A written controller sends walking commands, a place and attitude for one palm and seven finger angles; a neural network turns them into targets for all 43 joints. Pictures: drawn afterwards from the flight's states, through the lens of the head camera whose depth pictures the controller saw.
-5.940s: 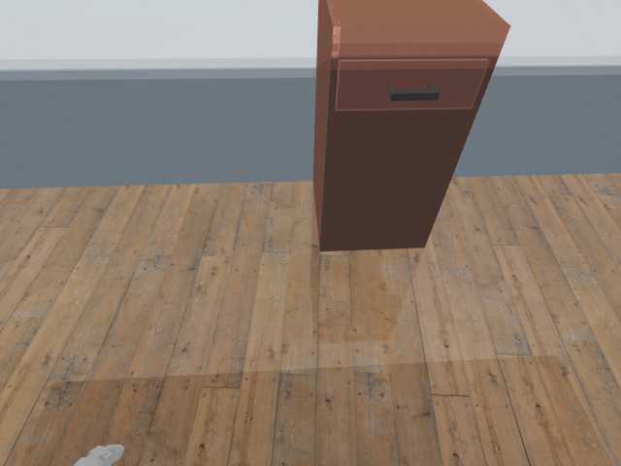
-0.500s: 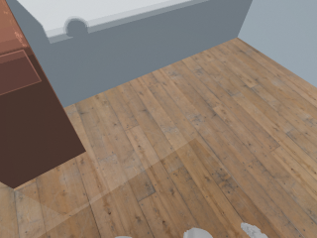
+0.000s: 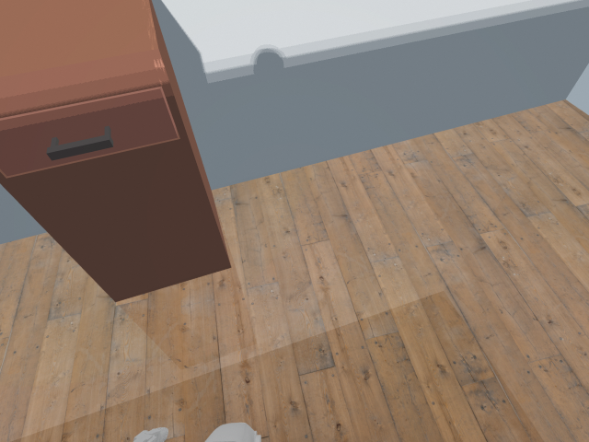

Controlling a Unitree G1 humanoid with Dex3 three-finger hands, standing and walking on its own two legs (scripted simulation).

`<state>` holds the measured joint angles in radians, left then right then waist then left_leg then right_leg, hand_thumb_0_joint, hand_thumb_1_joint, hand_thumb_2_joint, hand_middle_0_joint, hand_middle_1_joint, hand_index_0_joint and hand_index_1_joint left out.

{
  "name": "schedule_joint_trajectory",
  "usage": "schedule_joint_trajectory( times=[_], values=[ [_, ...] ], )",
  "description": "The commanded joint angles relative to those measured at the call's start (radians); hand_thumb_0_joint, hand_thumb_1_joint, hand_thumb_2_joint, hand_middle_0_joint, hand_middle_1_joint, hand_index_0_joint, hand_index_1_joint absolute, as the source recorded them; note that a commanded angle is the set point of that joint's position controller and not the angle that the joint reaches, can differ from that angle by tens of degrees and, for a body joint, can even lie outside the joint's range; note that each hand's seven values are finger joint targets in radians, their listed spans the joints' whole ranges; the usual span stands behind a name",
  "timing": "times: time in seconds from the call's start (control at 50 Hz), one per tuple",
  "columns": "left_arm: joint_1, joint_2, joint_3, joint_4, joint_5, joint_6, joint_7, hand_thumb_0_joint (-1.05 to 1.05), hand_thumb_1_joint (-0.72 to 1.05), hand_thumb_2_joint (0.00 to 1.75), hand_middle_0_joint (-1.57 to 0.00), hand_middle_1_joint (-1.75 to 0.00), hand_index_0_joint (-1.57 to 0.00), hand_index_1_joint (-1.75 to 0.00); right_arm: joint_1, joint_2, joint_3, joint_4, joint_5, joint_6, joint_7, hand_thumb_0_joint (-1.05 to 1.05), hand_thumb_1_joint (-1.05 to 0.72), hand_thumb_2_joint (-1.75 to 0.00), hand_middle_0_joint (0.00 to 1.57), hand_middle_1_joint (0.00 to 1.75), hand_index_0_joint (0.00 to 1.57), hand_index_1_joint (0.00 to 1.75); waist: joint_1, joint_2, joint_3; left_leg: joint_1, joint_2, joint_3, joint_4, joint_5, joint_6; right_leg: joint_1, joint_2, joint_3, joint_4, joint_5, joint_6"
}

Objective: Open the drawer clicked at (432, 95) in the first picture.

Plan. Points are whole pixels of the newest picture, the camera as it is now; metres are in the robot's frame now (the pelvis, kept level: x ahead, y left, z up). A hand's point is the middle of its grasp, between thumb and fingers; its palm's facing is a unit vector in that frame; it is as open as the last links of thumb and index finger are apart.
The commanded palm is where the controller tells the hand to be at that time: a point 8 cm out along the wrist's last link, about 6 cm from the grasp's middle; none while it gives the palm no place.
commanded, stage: turn to face it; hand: left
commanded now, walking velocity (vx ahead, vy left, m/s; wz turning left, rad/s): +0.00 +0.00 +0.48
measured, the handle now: (81, 141) +0.71 +0.52 -0.04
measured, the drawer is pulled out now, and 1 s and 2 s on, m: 0.00 0.00 0.00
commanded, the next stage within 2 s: take the last steps up to it in 0.52 s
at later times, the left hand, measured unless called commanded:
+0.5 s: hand out of the picture +0.01 +0.24 -0.16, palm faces +0.24 -0.94 -0.26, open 7.4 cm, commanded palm none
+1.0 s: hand out of the picture -0.14 +0.18 -0.18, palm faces +0.43 -0.88 -0.18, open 7.4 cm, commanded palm none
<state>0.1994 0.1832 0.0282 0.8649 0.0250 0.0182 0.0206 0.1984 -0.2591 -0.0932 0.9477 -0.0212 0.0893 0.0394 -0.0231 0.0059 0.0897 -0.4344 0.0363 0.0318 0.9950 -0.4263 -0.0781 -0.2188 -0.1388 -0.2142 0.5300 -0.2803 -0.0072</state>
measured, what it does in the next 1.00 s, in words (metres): steps on the spot, turning left: left foot, then right foot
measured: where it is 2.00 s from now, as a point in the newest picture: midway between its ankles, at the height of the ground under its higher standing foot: (273, 433)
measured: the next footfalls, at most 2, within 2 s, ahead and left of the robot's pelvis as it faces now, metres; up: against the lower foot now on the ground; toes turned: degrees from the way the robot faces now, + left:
left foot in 0.14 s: +0.03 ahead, +0.15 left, +0.00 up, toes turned +11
right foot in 0.56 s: +0.05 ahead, -0.09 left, +0.00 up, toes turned +8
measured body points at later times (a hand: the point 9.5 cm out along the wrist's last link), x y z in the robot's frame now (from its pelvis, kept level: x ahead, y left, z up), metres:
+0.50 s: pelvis -0.02 +0.02 +0.00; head +0.00 +0.02 +0.45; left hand +0.00 +0.29 -0.14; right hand +0.11 -0.20 -0.15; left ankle -0.01 +0.14 -0.74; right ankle +0.01 -0.10 -0.71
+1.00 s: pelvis -0.03 +0.03 +0.00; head -0.04 +0.04 +0.45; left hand -0.17 +0.22 -0.16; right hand +0.09 -0.19 -0.15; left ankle -0.08 +0.14 -0.74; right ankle +0.01 -0.09 -0.74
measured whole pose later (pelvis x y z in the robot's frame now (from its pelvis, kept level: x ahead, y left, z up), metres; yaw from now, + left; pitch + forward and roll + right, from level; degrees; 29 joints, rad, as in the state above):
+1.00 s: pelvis -0.03 +0.03 +0.00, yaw +19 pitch -1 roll -1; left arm 0.41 0.17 0.05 1.11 0.02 -0.01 0.01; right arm 0.27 -0.19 -0.06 1.05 -0.02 0.00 0.02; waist 0.05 -0.01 -0.01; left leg -0.20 0.06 0.09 0.49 -0.33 -0.01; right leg -0.19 -0.08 -0.17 0.47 -0.26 0.02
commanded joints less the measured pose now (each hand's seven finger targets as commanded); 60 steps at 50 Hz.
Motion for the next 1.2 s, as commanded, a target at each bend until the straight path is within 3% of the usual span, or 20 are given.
schedule_joint_trajectory(
  times=[0.0, 0.08, 0.1, 0.12, 0.16, 0.26, 0.4, 0.5, 0.52, 0.54, 0.56, 0.64, 0.84, 0.92, 0.94, 0.96, 0.98, 1.0, 1.08, 1.18],
  values=[
    [0.068, 0.258, 0.077, -0.03, 0.008, -0.017, 0.013, 0.0, 0.9, 0.9, -0.2, -0.3, -0.2, -0.3, -0.104, -0.042, 0.01, -0.116, 0.01, -0.043, -0.005, 0.0, -0.9, -0.9, 0.2, 0.3, 0.2, 0.3, 0.076, -0.23, -0.125, 0.003, -0.003, 0.065, -0.193, -0.036, 0.014, 0.145, -0.249, 0.138, -0.127, 0.43, -0.117],
    [0.05, 0.25, 0.082, -0.014, -0.006, -0.005, 0.005, 0.0, 0.9, 0.9, -0.2, -0.3, -0.2, -0.3, 0.009, -0.077, 0.006, -0.089, 0.006, -0.062, -0.013, 0.0, -0.9, -0.9, 0.2, 0.3, 0.2, 0.3, 0.012, -0.148, -0.171, 0.243, -0.005, 0.088, -0.534, 0.208, 0.044, 0.054, -0.217, 0.045, 0.056, 0.38, -0.024],
    [0.061, 0.209, 0.078, -0.03, -0.013, 0.001, 0.001, 0.0, 0.9, 0.9, -0.2, -0.3, -0.2, -0.3, 0.055, -0.158, -0.013, -0.084, 0.001, -0.074, -0.016, 0.0, -0.9, -0.9, 0.2, 0.3, 0.2, 0.3, -0.015, 0.052, -0.205, 0.403, 0.133, -0.103, -0.616, 0.392, 0.104, -0.124, -0.138, 0.01, 0.231, 0.167, 0.037],
    [0.021, 0.135, 0.055, -0.076, -0.015, 0.003, -0.006, 0.0, 0.9, 0.9, -0.2, -0.3, -0.2, -0.3, 0.108, -0.256, -0.033, -0.077, -0.001, -0.076, -0.023, 0.0, -0.9, -0.9, 0.2, 0.3, 0.2, 0.3, -0.046, 0.328, -0.181, 0.471, 0.371, -0.389, -0.649, 0.771, 0.238, -0.369, -0.013, 0.021, 0.433, -0.368, 0.102],
    [-0.06, 0.132, 0.051, -0.072, -0.006, 0.016, 0.006, 0.0, 0.9, 0.9, -0.2, -0.3, -0.2, -0.3, 0.13, -0.231, -0.025, -0.045, -0.001, -0.077, -0.048, 0.0, -0.9, -0.9, 0.2, 0.3, 0.2, 0.3, -0.055, 0.264, -0.185, 0.421, 0.351, -0.357, -0.631, 0.755, 0.284, -0.399, -0.003, 0.173, 0.614, -0.333, 0.087],
    [0.023, 0.143, 0.053, 0.011, -0.011, 0.018, -0.01, 0.0, 0.9, 0.9, -0.2, -0.3, -0.2, -0.3, -0.037, -0.145, 0.006, -0.086, 0.002, -0.084, -0.053, 0.0, -0.9, -0.9, 0.2, 0.3, 0.2, 0.3, 0.017, 0.139, -0.126, 0.295, 0.204, -0.17, -0.661, 0.602, 0.231, -0.279, 0.019, 0.174, 0.556, -0.137, 0.093],
    [-0.003, 0.11, 0.04, 0.004, -0.013, 0.017, -0.002, 0.0, 0.9, 0.9, -0.2, -0.3, -0.2, -0.3, -0.002, -0.142, 0.003, -0.061, -0.005, -0.071, -0.05, 0.0, -0.9, -0.9, 0.2, 0.3, 0.2, 0.3, -0.004, 0.144, -0.1, 0.27, 0.209, -0.261, -0.679, 0.477, 0.252, -0.185, 0.066, 0.167, 0.307, -0.173, 0.081],
    [0.115, 0.11, 0.038, 0.046, -0.017, -0.01, 0.009, 0.0, 0.9, 0.9, -0.2, -0.3, -0.2, -0.3, -0.032, -0.115, 0.002, -0.056, 0.005, -0.068, -0.045, 0.0, -0.9, -0.9, 0.2, 0.3, 0.2, 0.3, 0.051, 0.11, -0.137, 0.159, 0.14, -0.251, -0.566, 0.452, 0.188, 0.077, 0.088, 0.148, -0.085, 0.056, 0.066],
    [0.13, 0.151, 0.044, 0.048, -0.01, -0.021, 0.014, 0.0, 0.9, 0.9, -0.2, -0.3, -0.2, -0.3, -0.02, -0.073, 0.006, -0.057, 0.013, -0.07, -0.041, 0.0, -0.9, -0.9, 0.2, 0.3, 0.2, 0.3, 0.056, 0.003, -0.14, 0.074, 0.077, -0.2, -0.474, 0.331, 0.135, 0.163, -0.001, 0.238, -0.197, 0.092, 0.044],
    [0.128, 0.235, 0.059, 0.046, 0.003, -0.03, 0.021, 0.0, 0.9, 0.9, -0.2, -0.3, -0.2, -0.3, -0.007, -0.01, 0.017, -0.072, 0.019, -0.069, -0.034, 0.0, -0.9, -0.9, 0.2, 0.3, 0.2, 0.3, 0.048, -0.241, -0.115, -0.073, -0.056, -0.061, -0.305, 0.061, 0.062, 0.202, -0.222, 0.46, -0.258, 0.182, -0.041],
    [0.119, 0.252, 0.066, 0.031, -0.002, -0.03, 0.019, 0.0, 0.9, 0.9, -0.2, -0.3, -0.2, -0.3, -0.042, -0.045, 0.006, -0.082, 0.007, -0.051, -0.039, 0.0, -0.9, -0.9, 0.2, 0.3, 0.2, 0.3, 0.072, -0.291, -0.095, -0.053, -0.055, -0.083, -0.124, -0.129, 0.055, 0.052, -0.324, 0.521, -0.3, 0.159, -0.138],
    [0.003, 0.159, 0.05, 0.023, -0.002, -0.032, 0.017, 0.0, 0.9, 0.9, -0.2, -0.3, -0.2, -0.3, 0.034, -0.033, -0.002, -0.004, -0.004, -0.032, -0.023, 0.0, -0.9, -0.9, 0.2, 0.3, 0.2, 0.3, 0.005, -0.126, -0.028, -0.053, -0.012, -0.078, 0.149, 0.051, 0.05, -0.056, -0.177, 0.342, -0.325, -0.085, -0.102],
    [0.226, 0.163, 0.051, 0.163, 0.012, -0.063, 0.001, 0.0, 0.9, 0.9, -0.2, -0.3, -0.2, -0.3, -0.039, 0.029, 0.021, -0.001, -0.004, -0.079, -0.01, 0.0, -0.9, -0.9, 0.2, 0.3, 0.2, 0.3, 0.1, -0.169, -0.02, -0.015, 0.03, 0.049, -0.263, -0.009, 0.055, 0.098, -0.196, 0.342, -0.383, -0.236, -0.13],
    [0.182, 0.154, 0.05, 0.194, 0.0, -0.054, -0.005, 0.0, 0.9, 0.9, -0.2, -0.3, -0.2, -0.3, 0.107, 0.048, 0.037, 0.058, -0.001, -0.102, -0.024, 0.0, -0.9, -0.9, 0.2, 0.3, 0.2, 0.3, 0.031, -0.15, -0.062, 0.261, -0.007, 0.123, -0.533, 0.111, 0.067, -0.025, -0.118, 0.237, -0.295, -0.244, -0.086],
    [0.171, 0.129, 0.047, 0.198, -0.006, -0.051, -0.008, 0.0, 0.9, 0.9, -0.2, -0.3, -0.2, -0.3, 0.162, 0.032, 0.035, 0.085, 0.001, -0.111, -0.031, 0.0, -0.9, -0.9, 0.2, 0.3, 0.2, 0.3, 0.003, -0.072, -0.067, 0.388, 0.004, 0.115, -0.615, 0.13, 0.068, -0.11, -0.081, 0.197, -0.223, -0.259, -0.054],
    [0.157, 0.08, 0.034, 0.188, -0.009, -0.046, -0.013, 0.0, 0.9, 0.9, -0.2, -0.3, -0.2, -0.3, 0.233, -0.022, 0.026, 0.108, -0.002, -0.12, -0.043, 0.0, -0.9, -0.9, 0.2, 0.3, 0.2, 0.3, -0.03, 0.097, -0.062, 0.492, 0.118, -0.048, -0.685, 0.009, 0.104, -0.252, -0.016, 0.134, -0.067, -0.261, -0.012],
    [0.125, 0.02, 0.02, 0.156, -0.009, -0.043, -0.02, 0.0, 0.9, 0.9, -0.2, -0.3, -0.2, -0.3, 0.31, -0.109, 0.007, 0.124, -0.008, -0.119, -0.052, 0.0, -0.9, -0.9, 0.2, 0.3, 0.2, 0.3, -0.065, 0.303, -0.024, 0.511, 0.322, -0.316, -0.822, -0.197, 0.184, -0.409, 0.077, 0.031, 0.178, -0.247, 0.024],
    [0.043, 0.038, 0.021, 0.116, 0.002, -0.041, -0.021, 0.0, 0.9, 0.9, -0.2, -0.3, -0.2, -0.3, 0.327, -0.136, 0.001, 0.127, -0.01, -0.116, -0.056, 0.0, -0.9, -0.9, 0.2, 0.3, 0.2, 0.3, -0.084, 0.283, 0.042, 0.432, 0.393, -0.429, -0.893, -0.295, 0.243, -0.472, 0.069, 0.086, 0.331, -0.269, 0.013],
    [0.075, 0.036, 0.032, 0.168, 0.007, -0.037, -0.042, 0.0, 0.9, 0.9, -0.2, -0.3, -0.2, -0.3, 0.197, -0.029, 0.034, 0.11, -0.002, -0.138, -0.069, 0.0, -0.9, -0.9, 0.2, 0.3, 0.2, 0.3, -0.001, 0.135, 0.107, 0.301, 0.282, -0.206, -0.892, -0.043, 0.21, -0.444, 0.008, 0.162, 0.534, -0.042, 0.022],
    [0.062, 0.017, 0.032, 0.165, 0.001, -0.025, -0.042, 0.0, 0.9, 0.9, -0.2, -0.3, -0.2, -0.3, 0.238, -0.006, 0.035, 0.137, 0.005, -0.159, -0.074, 0.0, -0.9, -0.9, 0.2, 0.3, 0.2, 0.3, 0.016, 0.102, 0.067, 0.355, 0.251, -0.08, -0.865, 0.25, 0.229, -0.436, 0.001, 0.146, 0.468, 0.058, 0.051]
  ],
)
